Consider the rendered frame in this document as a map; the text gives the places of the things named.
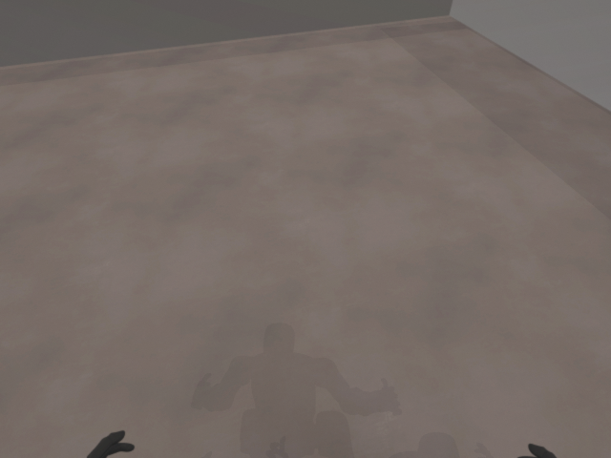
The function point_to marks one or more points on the robot left hand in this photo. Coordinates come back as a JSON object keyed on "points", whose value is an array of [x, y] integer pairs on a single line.
{"points": [[110, 445]]}

